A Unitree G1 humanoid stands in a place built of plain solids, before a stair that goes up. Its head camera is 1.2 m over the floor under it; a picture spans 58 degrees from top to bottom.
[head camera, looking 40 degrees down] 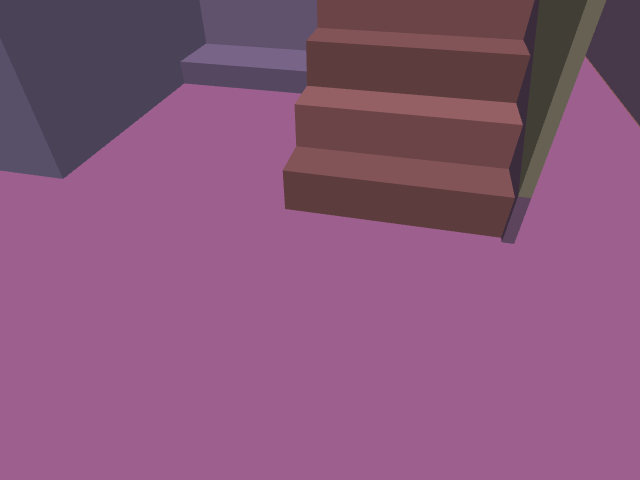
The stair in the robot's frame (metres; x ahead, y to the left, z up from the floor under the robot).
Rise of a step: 0.21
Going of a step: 0.23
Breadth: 0.98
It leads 13 degrees to the right of straight ahead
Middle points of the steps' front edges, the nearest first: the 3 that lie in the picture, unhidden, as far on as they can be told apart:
1.55 -0.31 0.21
1.78 -0.36 0.42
2.00 -0.41 0.63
